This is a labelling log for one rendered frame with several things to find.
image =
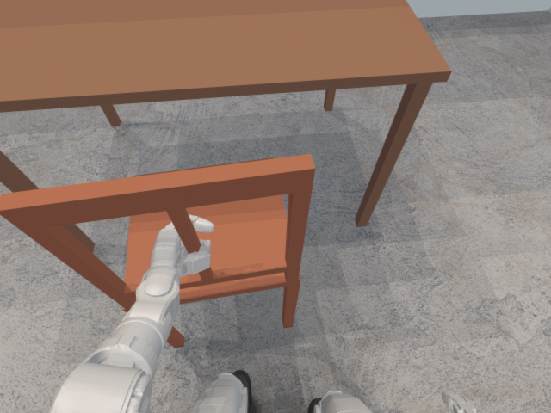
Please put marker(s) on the right robot shin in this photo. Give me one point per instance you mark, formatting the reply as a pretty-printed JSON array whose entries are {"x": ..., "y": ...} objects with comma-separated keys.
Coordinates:
[{"x": 331, "y": 392}]

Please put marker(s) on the robot right hand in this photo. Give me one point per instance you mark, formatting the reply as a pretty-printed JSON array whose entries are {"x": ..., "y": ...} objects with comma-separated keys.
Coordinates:
[{"x": 456, "y": 403}]

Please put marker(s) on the robot left hand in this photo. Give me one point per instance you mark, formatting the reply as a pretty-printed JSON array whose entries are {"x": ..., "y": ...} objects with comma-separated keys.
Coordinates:
[{"x": 169, "y": 248}]

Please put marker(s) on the robot right thigh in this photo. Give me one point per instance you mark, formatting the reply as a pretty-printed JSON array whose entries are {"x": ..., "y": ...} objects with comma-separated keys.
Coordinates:
[{"x": 341, "y": 403}]

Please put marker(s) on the chair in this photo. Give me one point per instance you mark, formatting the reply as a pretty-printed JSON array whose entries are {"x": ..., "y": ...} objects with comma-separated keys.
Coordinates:
[{"x": 254, "y": 245}]

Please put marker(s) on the left robot upper arm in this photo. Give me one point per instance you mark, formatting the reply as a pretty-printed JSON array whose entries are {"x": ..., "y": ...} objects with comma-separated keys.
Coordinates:
[{"x": 99, "y": 388}]

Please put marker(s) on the table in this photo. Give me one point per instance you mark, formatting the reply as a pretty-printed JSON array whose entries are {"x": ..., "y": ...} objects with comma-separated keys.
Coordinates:
[{"x": 81, "y": 53}]

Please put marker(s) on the left robot forearm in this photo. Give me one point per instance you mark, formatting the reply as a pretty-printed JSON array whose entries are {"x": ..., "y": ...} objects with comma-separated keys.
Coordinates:
[{"x": 139, "y": 339}]

